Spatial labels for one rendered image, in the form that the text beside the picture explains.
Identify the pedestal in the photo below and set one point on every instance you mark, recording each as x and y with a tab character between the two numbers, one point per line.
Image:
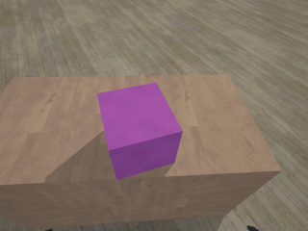
56	169

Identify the carton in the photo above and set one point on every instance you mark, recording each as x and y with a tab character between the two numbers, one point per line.
141	131

